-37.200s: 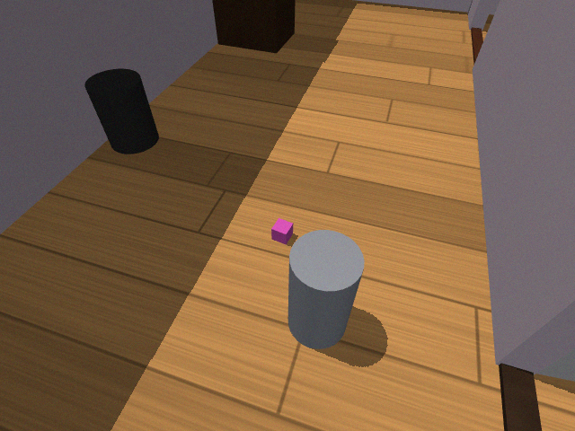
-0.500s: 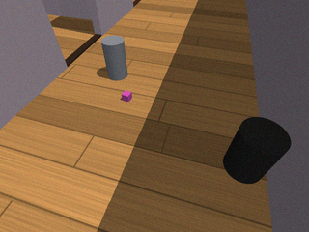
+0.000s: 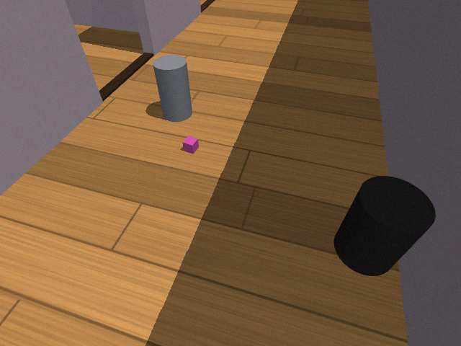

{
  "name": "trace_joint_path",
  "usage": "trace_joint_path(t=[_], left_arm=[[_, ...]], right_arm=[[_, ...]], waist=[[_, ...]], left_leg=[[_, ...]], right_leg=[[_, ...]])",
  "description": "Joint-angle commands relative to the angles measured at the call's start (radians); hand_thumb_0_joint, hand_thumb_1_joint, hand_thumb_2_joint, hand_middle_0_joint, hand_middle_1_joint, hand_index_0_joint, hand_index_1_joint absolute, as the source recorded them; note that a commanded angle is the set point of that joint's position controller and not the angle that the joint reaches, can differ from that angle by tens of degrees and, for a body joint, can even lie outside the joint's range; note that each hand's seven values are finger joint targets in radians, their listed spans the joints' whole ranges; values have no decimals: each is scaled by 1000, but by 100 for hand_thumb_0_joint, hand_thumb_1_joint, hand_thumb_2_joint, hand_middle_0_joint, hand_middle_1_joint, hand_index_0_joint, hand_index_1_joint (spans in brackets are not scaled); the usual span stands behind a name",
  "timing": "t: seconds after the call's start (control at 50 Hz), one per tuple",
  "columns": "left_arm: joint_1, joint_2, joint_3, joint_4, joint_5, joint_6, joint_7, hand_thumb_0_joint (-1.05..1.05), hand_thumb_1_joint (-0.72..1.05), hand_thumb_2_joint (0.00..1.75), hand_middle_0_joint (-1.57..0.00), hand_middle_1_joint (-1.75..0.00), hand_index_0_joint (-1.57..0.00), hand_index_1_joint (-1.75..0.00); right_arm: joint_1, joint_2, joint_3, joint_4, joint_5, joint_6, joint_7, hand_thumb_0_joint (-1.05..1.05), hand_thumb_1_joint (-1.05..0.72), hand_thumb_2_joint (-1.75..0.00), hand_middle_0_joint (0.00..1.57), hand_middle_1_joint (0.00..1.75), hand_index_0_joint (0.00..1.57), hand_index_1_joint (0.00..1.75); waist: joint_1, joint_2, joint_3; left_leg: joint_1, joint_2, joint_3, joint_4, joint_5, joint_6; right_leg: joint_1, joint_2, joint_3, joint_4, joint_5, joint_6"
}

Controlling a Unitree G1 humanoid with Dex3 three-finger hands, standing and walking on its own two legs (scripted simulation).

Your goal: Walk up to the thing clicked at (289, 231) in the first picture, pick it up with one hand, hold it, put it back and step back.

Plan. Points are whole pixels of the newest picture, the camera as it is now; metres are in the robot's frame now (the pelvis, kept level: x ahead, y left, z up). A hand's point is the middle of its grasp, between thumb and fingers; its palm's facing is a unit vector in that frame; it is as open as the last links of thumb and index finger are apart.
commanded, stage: stand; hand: left
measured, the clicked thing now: (190, 144) +1.46 +0.22 -0.75
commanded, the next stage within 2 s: walk up in 0.46 s
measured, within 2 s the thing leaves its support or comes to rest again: neither
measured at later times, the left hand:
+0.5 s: hand out of the picture +0.08 +0.25 -0.15, palm faces -0.06 -0.94 -0.34, open 7.4 cm
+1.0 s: hand out of the picture +0.18 +0.24 -0.15, palm faces +0.01 -0.92 -0.38, open 7.4 cm
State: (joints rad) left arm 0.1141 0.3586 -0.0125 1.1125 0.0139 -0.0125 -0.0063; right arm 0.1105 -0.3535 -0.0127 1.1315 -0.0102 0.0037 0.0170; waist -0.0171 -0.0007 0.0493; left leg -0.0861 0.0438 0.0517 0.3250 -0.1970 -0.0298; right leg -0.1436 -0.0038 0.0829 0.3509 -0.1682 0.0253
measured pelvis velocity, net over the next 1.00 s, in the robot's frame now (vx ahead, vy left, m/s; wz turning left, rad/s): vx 0.15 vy -0.04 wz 0.01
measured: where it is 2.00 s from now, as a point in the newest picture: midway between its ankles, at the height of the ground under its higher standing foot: (230, 268)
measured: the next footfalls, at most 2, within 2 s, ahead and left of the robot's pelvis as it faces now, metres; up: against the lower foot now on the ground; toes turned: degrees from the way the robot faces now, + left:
right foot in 0.70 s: +0.14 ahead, -0.16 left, +0.00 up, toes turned -6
left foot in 1.12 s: +0.39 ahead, +0.12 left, +0.00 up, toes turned +6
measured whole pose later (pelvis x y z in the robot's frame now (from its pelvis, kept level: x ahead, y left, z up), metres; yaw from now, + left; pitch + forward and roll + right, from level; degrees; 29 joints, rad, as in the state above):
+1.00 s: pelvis +0.15 -0.04 -0.01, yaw +0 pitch -3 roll -3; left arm 0.31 0.41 0.07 0.96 0.03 -0.08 -0.05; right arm 0.25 -0.43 -0.08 0.96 -0.03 -0.01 0.11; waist 0.02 0.06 0.05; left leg -0.53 0.08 -0.06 0.79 -0.22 -0.01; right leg -0.01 0.03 -0.12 0.34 -0.28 -0.02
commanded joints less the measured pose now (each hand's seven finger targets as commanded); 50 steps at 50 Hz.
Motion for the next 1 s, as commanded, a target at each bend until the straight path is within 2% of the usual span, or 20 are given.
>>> trace_joint_path(t=[0.0, 0.42, 0.44, 0.46, 0.48, 0.5, 0.52, 0.54, 0.58, 0.62, 0.64, 0.66, 0.68, 0.7, 0.72, 0.74, 0.76, 0.8, 0.9, 0.98], left_arm=[[-39, 217, 46, -56, -5, -19, 17, 0, 90, 90, -20, -30, -20, -30], [-33, 218, 45, -59, -7, -18, 17, 0, 90, 90, -20, -30, -20, -30], [9, 298, 111, -117, 14, -29, -14, 0, 90, 90, -20, -30, -20, -30], [-3, 296, 117, -112, 24, -27, -28, 0, 90, 90, -20, -30, -20, -30], [-65, 270, 117, -141, 29, -28, -40, 0, 90, 90, -20, -30, -20, -30], [-111, 245, 116, -168, 29, -28, -46, 0, 90, 90, -20, -30, -20, -30], [-138, 239, 114, -192, 28, -34, -47, 0, 90, 90, -20, -30, -20, -30], [-142, 250, 114, -198, 24, -42, -54, 0, 90, 90, -20, -30, -20, -30], [-67, 246, 114, -195, 13, -47, -76, 0, 90, 90, -20, -30, -20, -30], [47, 244, 130, -167, 15, -50, -80, 0, 90, 90, -20, -30, -20, -30], [130, 242, 138, -132, 17, -54, -74, 0, 90, 90, -20, -30, -20, -30], [251, 278, 157, -84, 20, -59, -59, 0, 90, 90, -20, -30, -20, -30], [380, 353, 184, -59, 28, -65, -42, 0, 90, 90, -20, -30, -20, -30], [386, 444, 200, -105, 35, -72, -33, 0, 90, 90, -20, -30, -20, -30], [231, 451, 185, -163, 24, -73, -31, 0, 90, 90, -20, -30, -20, -30], [136, 410, 170, -196, 14, -78, -31, 0, 90, 90, -20, -30, -20, -30], [85, 369, 162, -209, 11, -82, -29, 0, 90, 90, -20, -30, -20, -30], [59, 316, 148, -224, -2, -87, -25, 0, 90, 90, -20, -30, -20, -30], [93, 335, 162, -253, 2, -105, -22, 0, 90, 90, -20, -30, -20, -30], [128, 343, 165, -258, 5, -102, -28, 0, 90, 90, -20, -30, -20, -30]], right_arm=[[-32, -215, -46, -60, 0, -22, -15, 0, -90, -90, 20, 30, 20, 30], [-22, -214, -42, -62, -1, -26, -18, 0, -90, -90, 20, 30, 20, 30], [38, -311, -108, -121, -19, -46, 6, 0, -90, -90, 20, 30, 20, 30], [71, -326, -123, -107, -26, -49, 18, 0, -90, -90, 20, 30, 20, 30], [95, -339, -138, -112, -25, -49, 22, 0, -90, -90, 20, 30, 20, 30], [107, -354, -151, -123, -24, -52, 23, 0, -90, -90, 20, 30, 20, 30], [104, -357, -157, -137, -33, -61, 23, 0, -90, -90, 20, 30, 20, 30], [94, -346, -156, -154, -30, -68, 20, 0, -90, -90, 20, 30, 20, 30], [46, -334, -149, -188, -32, -70, 27, 0, -90, -90, 20, 30, 20, 30], [-23, -330, -153, -218, -32, -63, 37, 0, -90, -90, 20, 30, 20, 30], [-53, -311, -147, -231, -28, -56, 40, 0, -90, -90, 20, 30, 20, 30], [-58, -268, -133, -244, -29, -48, 40, 0, -90, -90, 20, 30, 20, 30], [-36, -192, -107, -261, -34, -45, 37, 0, -90, -90, 20, 30, 20, 30], [-68, -164, -88, -309, -15, -41, 38, 0, -90, -90, 20, 30, 20, 30], [-84, -246, -111, -300, -13, -36, 36, 0, -90, -90, 20, 30, 20, 30], [-11, -283, -120, -262, -2, -40, 40, 0, -90, -90, 20, 30, 20, 30], [48, -286, -120, -239, 2, -46, 43, 0, -90, -90, 20, 30, 20, 30], [139, -283, -118, -196, 0, -48, 49, 0, -90, -90, 20, 30, 20, 30], [94, -267, -120, -250, -13, -44, 77, 0, -90, -90, 20, 30, 20, 30], [23, -248, -114, -296, -20, -54, 87, 0, -90, -90, 20, 30, 20, 30]], waist=[[4, -7, -56], [6, 3, -77], [4, 20, -180], [-9, 56, -115], [-40, 110, -21], [-59, 184, 62], [-62, 159, 128], [-49, 98, 122], [-21, 136, 40], [39, 200, 0], [84, 159, -28], [139, 40, -66], [200, -235, -78], [214, -345, -32], [152, -144, 85], [81, -77, 119], [43, -89, 111], [9, -99, 64], [33, -88, 89], [53, -79, 71]], left_leg=[[25, 94, -76, -56, 43, 40], [37, 97, -77, -53, 101, 40], [82, 93, -97, 19, -412, 119], [65, 133, -158, -23, -626, 150], [83, 201, -245, -100, -690, 188], [91, 323, -361, -195, -662, 241], [83, 387, -404, -218, -521, 278], [72, 379, -392, -217, -479, 281], [97, 285, -251, -176, -429, 244], [-47, 216, -126, -90, -386, 196], [-151, 169, -47, 15, -395, 169], [-320, 116, 6, 200, -435, 138], [-562, -8, 101, 534, -511, 102], [-689, -112, -74, 776, -455, 70], [-634, -32, -236, 812, -326, 61], [-628, 4, -232, 807, -234, 66], [-601, 29, -214, 776, -173, 61], [-483, 37, -191, 701, -86, 43], [-536, 62, -165, 518, -27, 10], [-447, 83, -66, 336, 30, 26]], right_leg=[[-27, -103, 60, -59, 125, -43], [-9, -107, 55, -43, 173, -43], [-39, -43, 41, 46, -342, -76], [-179, -34, 27, 115, -493, -81], [-350, -14, -13, 215, -457, -68], [-462, 0, -69, 374, -307, -50], [-531, -53, -43, 395, -304, -39], [-514, -83, -12, 401, -302, -41], [-418, -77, -59, 307, -289, -36], [-149, -54, -118, 189, -188, -39], [26, -17, -176, 117, -81, -34], [250, 13, -183, 138, -91, -39], [397, -87, 13, 21, -358, -71], [240, -369, 562, -278, -802, -171], [47, -437, 641, -338, -885, -223], [44, -380, 496, -301, -749, -210], [35, -320, 372, -278, -624, -200], [-11, -246, 172, -251, -408, -163], [32, -272, 65, -250, -338, -228], [51, -250, -43, -181, -182, -216]])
